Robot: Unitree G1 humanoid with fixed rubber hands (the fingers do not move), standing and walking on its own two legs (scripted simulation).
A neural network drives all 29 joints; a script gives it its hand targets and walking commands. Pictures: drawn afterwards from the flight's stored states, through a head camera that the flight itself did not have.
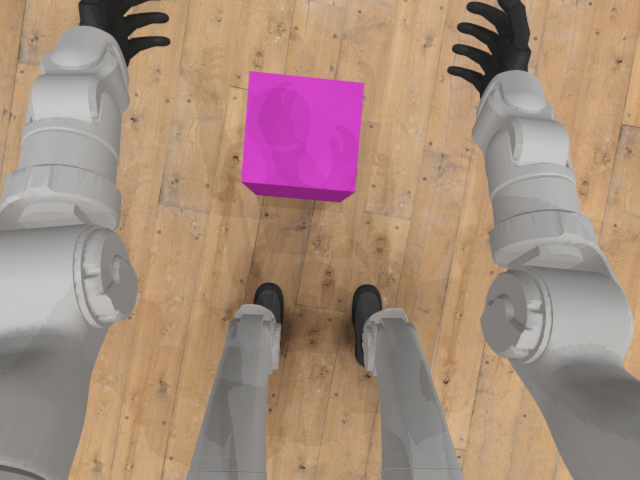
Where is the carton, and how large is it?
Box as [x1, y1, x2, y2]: [241, 71, 363, 201]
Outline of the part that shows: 249,71 241,181 255,194 340,201 354,191 363,83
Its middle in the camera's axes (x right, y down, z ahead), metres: -0.04 -0.21 +0.83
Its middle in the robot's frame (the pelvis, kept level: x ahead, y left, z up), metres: +0.55 +0.04 -0.53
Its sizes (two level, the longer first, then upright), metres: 0.210 0.200 0.250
